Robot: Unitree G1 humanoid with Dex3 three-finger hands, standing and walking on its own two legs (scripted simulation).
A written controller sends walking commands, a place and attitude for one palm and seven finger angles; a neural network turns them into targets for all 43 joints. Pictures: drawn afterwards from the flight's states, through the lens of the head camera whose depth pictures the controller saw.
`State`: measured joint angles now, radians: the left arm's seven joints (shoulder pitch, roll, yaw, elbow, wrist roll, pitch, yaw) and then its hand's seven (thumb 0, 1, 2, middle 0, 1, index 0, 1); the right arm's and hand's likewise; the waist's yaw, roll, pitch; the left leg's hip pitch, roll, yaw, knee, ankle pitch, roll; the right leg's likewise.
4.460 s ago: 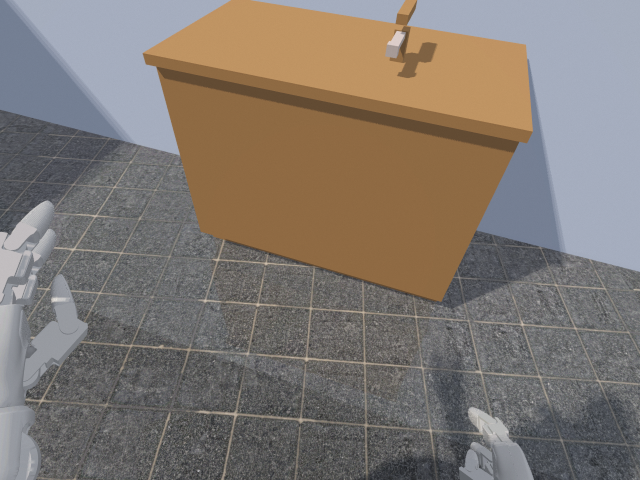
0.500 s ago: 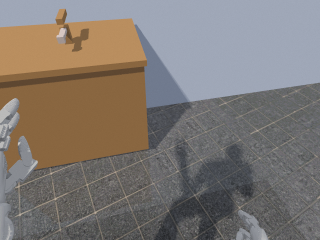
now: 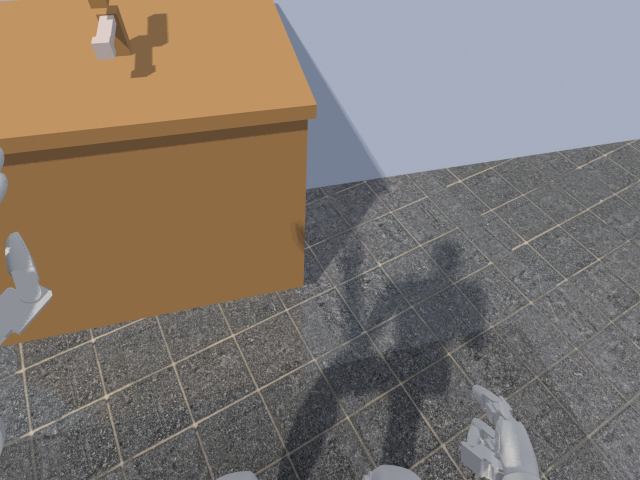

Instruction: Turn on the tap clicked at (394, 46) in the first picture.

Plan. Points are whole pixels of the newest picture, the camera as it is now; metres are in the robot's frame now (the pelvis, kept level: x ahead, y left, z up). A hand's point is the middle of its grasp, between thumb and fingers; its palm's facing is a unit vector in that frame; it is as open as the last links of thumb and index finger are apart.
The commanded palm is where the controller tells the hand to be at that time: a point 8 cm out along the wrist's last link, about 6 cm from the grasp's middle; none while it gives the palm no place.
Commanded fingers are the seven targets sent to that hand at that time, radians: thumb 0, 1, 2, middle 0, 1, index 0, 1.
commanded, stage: take the last steps up to it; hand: left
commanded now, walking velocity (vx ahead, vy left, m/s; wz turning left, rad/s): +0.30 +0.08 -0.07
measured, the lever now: (104, 47) +0.74 +0.42 +0.12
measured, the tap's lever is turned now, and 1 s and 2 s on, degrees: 0 0 0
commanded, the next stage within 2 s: come to a stop and stand still in 1.04 s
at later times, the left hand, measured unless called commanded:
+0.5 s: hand (87, 195) +0.34 +0.26 +0.18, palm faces +0.36 -0.82 -0.44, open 7.4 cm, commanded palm +0.29 +0.31 +0.19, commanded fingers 0.00 0.90 0.90 -0.20 -0.30 -0.20 -0.30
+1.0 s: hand (123, 120) +0.46 +0.26 +0.18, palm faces +0.40 -0.80 -0.44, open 7.4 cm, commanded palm +0.40 +0.31 +0.19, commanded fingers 0.00 0.90 0.90 -0.20 -0.30 -0.20 -0.30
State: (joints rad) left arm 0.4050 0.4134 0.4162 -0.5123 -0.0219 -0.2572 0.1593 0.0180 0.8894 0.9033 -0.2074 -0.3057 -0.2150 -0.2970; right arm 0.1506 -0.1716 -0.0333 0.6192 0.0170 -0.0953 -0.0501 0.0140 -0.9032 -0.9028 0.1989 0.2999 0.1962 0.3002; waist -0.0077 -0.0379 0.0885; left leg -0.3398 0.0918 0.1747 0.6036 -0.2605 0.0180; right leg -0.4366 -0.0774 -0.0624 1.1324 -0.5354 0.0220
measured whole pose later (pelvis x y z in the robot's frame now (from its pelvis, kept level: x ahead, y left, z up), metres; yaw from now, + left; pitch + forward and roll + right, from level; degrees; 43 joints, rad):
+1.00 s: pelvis +0.23 +0.03 +0.00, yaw -3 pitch -1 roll +1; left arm 0.42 0.34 0.36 -0.44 -0.02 -0.21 0.15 0.02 0.89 0.90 -0.21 -0.31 -0.22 -0.30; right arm 0.20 -0.19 0.02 0.68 0.01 -0.06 -0.04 0.01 -0.90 -0.90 0.21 0.30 0.20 0.30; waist 0.02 0.04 0.05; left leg -0.41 0.05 0.07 1.04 -0.45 -0.02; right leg -0.31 -0.04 -0.16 0.63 -0.31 -0.07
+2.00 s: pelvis +0.25 +0.04 +0.01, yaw -7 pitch -2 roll -1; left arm 0.38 0.40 0.35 -0.42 -0.04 -0.24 0.10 0.02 0.89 0.90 -0.21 -0.31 -0.22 -0.30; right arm 0.26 -0.23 0.00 0.61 0.00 -0.15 -0.04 0.02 -0.90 -0.90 0.20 0.30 0.20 0.30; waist 0.02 -0.06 0.04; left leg -0.26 0.00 -0.01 0.45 -0.16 0.02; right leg -0.19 0.05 -0.05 0.41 -0.21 -0.03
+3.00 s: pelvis +0.29 +0.06 +0.02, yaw -6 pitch +0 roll -1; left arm 0.43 0.35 0.32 -0.43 -0.06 -0.17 0.11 0.02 0.89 0.90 -0.21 -0.31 -0.21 -0.30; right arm 0.21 -0.20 0.04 0.58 0.00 -0.05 -0.05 0.01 -0.90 -0.90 0.20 0.30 0.20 0.30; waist 0.02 0.00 0.00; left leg -0.21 -0.04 -0.01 0.39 -0.18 0.05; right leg -0.12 0.02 -0.03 0.31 -0.19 0.00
